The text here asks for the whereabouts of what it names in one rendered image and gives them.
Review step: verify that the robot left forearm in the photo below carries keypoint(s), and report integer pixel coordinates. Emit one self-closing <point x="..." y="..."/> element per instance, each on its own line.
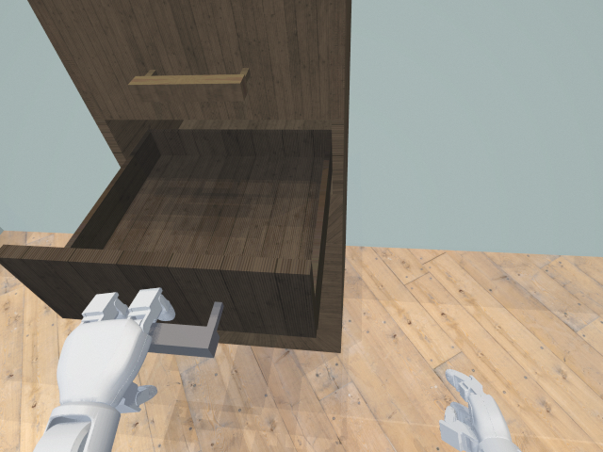
<point x="80" y="426"/>

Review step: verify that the robot left hand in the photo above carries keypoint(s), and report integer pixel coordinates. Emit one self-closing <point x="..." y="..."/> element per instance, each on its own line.
<point x="103" y="355"/>

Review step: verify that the drawer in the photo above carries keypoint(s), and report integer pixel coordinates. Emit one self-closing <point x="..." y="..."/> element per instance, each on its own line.
<point x="232" y="216"/>

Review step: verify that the cabinet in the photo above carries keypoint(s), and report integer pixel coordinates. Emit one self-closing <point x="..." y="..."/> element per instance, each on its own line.
<point x="295" y="55"/>

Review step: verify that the robot right hand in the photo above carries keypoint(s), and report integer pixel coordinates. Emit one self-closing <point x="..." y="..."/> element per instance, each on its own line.
<point x="464" y="428"/>

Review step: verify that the handle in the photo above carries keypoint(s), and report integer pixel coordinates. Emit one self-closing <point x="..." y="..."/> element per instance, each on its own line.
<point x="198" y="341"/>
<point x="189" y="88"/>

